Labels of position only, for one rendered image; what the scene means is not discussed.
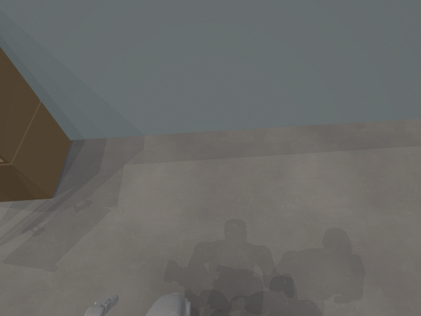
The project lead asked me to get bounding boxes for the cupboard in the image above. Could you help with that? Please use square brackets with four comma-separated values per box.
[0, 47, 71, 202]

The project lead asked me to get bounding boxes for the robot left thigh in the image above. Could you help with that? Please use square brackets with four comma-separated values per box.
[145, 294, 191, 316]

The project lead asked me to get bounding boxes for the left robot hand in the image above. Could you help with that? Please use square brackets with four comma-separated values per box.
[84, 294, 118, 316]

